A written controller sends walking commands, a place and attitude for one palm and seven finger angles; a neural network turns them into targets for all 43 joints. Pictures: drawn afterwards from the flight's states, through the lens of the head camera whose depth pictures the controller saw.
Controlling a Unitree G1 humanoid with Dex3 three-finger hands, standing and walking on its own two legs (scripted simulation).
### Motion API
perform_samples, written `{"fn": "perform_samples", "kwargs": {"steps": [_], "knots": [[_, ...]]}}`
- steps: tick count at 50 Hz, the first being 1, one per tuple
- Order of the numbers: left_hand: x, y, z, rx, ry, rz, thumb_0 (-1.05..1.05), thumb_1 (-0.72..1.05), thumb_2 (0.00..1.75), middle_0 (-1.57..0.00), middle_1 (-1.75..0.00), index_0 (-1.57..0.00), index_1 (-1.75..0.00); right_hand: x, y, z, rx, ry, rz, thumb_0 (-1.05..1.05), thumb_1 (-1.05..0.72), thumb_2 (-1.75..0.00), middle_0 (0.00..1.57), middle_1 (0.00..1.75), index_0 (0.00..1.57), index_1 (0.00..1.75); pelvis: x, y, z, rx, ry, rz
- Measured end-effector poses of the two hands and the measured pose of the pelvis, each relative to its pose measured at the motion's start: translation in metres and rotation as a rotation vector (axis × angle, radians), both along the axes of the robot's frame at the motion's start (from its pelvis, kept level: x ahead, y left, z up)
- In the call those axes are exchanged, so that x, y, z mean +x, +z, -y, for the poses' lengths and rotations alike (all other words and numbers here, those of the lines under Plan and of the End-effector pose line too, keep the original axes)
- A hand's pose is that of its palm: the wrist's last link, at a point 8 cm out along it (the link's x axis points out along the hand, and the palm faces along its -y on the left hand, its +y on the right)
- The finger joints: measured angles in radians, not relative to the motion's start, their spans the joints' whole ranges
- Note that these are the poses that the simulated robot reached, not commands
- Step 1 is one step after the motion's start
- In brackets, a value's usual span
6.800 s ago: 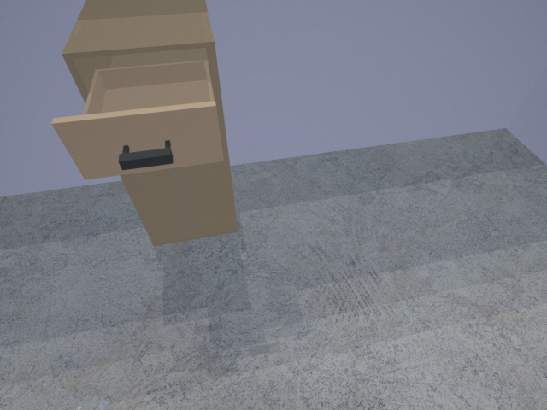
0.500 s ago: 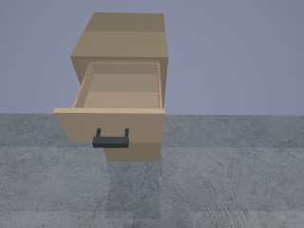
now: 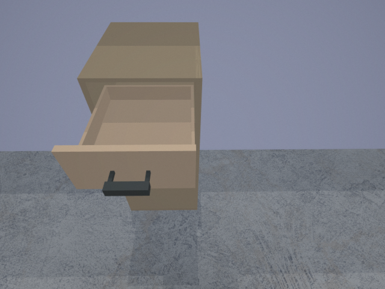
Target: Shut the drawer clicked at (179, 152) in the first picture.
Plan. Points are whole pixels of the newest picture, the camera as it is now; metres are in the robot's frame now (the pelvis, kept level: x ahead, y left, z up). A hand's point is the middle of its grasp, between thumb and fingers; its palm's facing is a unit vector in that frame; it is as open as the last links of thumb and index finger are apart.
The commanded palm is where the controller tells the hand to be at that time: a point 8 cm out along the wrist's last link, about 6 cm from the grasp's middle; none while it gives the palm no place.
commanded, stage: shuffle to correct the standing spot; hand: left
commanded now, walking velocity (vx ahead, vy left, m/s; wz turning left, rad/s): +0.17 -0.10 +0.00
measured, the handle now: (128, 181) +0.36 +0.18 -0.01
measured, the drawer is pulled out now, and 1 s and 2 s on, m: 0.28 0.28 0.28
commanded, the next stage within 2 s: come to a stop and stand still in 0.12 s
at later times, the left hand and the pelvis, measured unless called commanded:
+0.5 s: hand out of the picture +0.10 +0.14 -0.18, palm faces +0.08 -0.97 -0.24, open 7.3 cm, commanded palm none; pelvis +0.10 -0.04 -0.01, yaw +2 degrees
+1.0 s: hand out of the picture +0.13 +0.20 -0.18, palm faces +0.03 -0.97 -0.23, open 7.4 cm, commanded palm none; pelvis +0.07 +0.00 -0.02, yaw +0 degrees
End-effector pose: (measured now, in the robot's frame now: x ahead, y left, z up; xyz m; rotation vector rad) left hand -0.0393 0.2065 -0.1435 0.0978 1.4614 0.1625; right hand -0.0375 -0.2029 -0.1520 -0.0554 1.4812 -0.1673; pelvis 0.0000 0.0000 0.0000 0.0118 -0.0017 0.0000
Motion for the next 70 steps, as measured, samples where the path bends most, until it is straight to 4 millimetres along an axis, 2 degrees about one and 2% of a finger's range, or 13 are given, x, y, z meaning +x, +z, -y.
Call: {"fn": "perform_samples", "kwargs": {"steps": [7,14,17,20,25,28,32,38,42,50,58,64,70], "knots": [[0.011,-0.001,0.016,0.001,0.042,-0.028,0.00,0.91,0.90,-0.20,-0.30,-0.20,-0.30,0.019,-0.004,0.017,-0.008,0.015,-0.032,0.00,-0.91,-0.90,0.20,0.30,0.20,0.30,0.027,-0.005,0.014,-0.014,0.013,-0.015],[0.021,-0.016,0.027,-0.049,0.075,-0.099,0.00,0.91,0.90,-0.20,-0.30,-0.20,-0.30,0.084,-0.001,0.027,-0.069,0.057,0.048,0.01,-0.91,-0.90,0.20,0.30,0.20,0.30,0.060,-0.012,0.013,-0.011,0.012,-0.007],[0.044,-0.014,0.028,-0.049,0.043,-0.112,0.00,0.91,0.90,-0.20,-0.30,-0.20,-0.30,0.104,0.002,0.028,-0.081,0.056,0.092,0.00,-0.91,-0.90,0.20,0.30,0.20,0.30,0.072,-0.009,0.015,-0.010,0.006,-0.003],[0.082,-0.009,0.027,-0.024,0.037,-0.040,0.00,0.91,0.90,-0.20,-0.30,-0.20,-0.30,0.113,0.002,0.029,-0.060,0.068,0.071,0.00,-0.91,-0.90,0.20,0.30,0.20,0.30,0.082,-0.004,0.021,-0.010,0.020,0.001],[0.130,-0.005,0.015,0.078,0.020,0.068,0.02,0.94,0.90,-0.20,-0.30,-0.20,-0.30,0.127,-0.013,0.040,-0.012,0.062,0.027,0.00,-0.91,-0.90,0.20,0.30,0.21,0.30,0.095,-0.011,0.041,0.008,0.033,0.005],[0.148,0.002,0.012,0.115,0.016,0.111,0.02,0.93,0.90,-0.20,-0.30,-0.20,-0.30,0.139,-0.016,0.053,-0.017,0.063,0.012,0.01,-0.91,-0.90,0.20,0.30,0.21,0.30,0.095,-0.011,0.046,0.004,0.044,-0.003],[0.158,0.009,0.012,0.127,0.007,0.140,0.01,0.92,0.90,-0.20,-0.30,-0.20,-0.30,0.161,-0.011,0.068,-0.045,0.087,0.047,0.01,-0.92,-0.90,0.20,0.30,0.20,0.30,0.087,-0.005,0.046,0.008,0.039,-0.005],[0.155,0.007,0.006,0.097,-0.003,0.160,0.00,0.91,0.90,-0.20,-0.30,-0.20,-0.30,0.196,0.007,0.073,-0.089,0.125,0.172,0.01,-0.92,-0.90,0.20,0.30,0.20,0.30,0.075,-0.001,0.037,0.009,0.030,-0.005],[0.151,-0.006,-0.008,0.069,-0.030,0.174,0.00,0.91,0.90,-0.20,-0.30,-0.20,-0.30,0.206,0.015,0.066,-0.124,0.147,0.278,0.00,-0.91,-0.90,0.20,0.30,0.20,0.30,0.070,-0.010,0.023,-0.020,0.031,0.002],[0.158,-0.005,-0.042,0.082,-0.074,0.261,0.00,0.91,0.90,-0.20,-0.30,-0.20,-0.30,0.207,0.027,0.036,-0.133,0.139,0.408,0.00,-0.91,-0.90,0.20,0.30,0.20,0.30,0.073,-0.015,-0.003,-0.030,0.008,0.016],[0.158,0.006,-0.066,0.106,-0.090,0.253,0.00,0.91,0.90,-0.20,-0.30,-0.20,-0.30,0.181,0.019,0.006,-0.077,0.126,0.354,0.00,-0.91,-0.90,0.20,0.30,0.21,0.30,0.074,-0.009,-0.020,-0.025,-0.004,0.022],[0.149,0.009,-0.068,0.107,-0.091,0.205,0.00,0.91,0.90,-0.20,-0.30,-0.20,-0.30,0.153,0.012,0.009,-0.081,0.094,0.261,0.00,-0.92,-0.90,0.20,0.30,0.21,0.30,0.074,-0.006,-0.024,-0.015,-0.011,0.024],[0.138,0.007,-0.056,0.089,-0.085,0.152,0.00,0.91,0.90,-0.20,-0.30,-0.20,-0.30,0.126,0.008,0.015,-0.076,0.071,0.169,0.00,-0.91,-0.90,0.20,0.30,0.21,0.30,0.075,-0.003,-0.020,-0.008,-0.014,0.028]]}}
